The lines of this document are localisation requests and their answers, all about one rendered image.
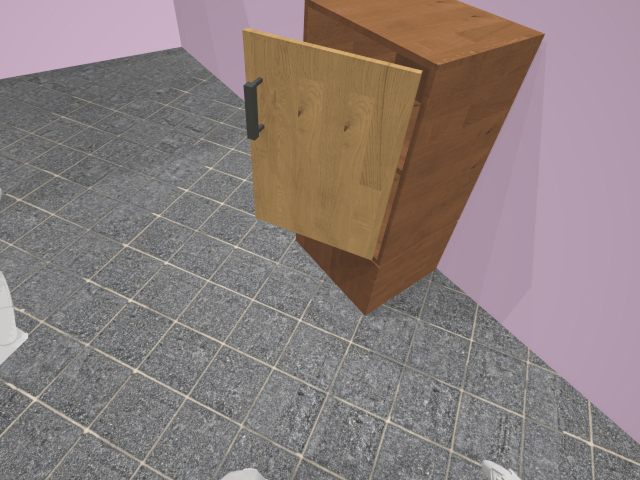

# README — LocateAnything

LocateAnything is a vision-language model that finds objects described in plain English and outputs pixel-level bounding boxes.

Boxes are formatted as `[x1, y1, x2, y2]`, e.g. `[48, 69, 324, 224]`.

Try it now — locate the robot left hand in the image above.
[0, 188, 28, 365]

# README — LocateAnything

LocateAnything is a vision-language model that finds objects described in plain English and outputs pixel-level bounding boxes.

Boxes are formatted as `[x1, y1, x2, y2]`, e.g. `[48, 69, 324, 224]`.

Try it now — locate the robot right hand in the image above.
[482, 460, 521, 480]

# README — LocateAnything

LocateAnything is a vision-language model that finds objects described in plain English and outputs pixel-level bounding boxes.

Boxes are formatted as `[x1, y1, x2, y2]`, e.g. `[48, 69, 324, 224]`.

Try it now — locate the cupboard door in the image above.
[242, 28, 422, 260]

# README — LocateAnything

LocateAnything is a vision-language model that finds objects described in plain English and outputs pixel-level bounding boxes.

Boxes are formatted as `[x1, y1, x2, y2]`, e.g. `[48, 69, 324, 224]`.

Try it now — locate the handle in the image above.
[243, 77, 264, 141]

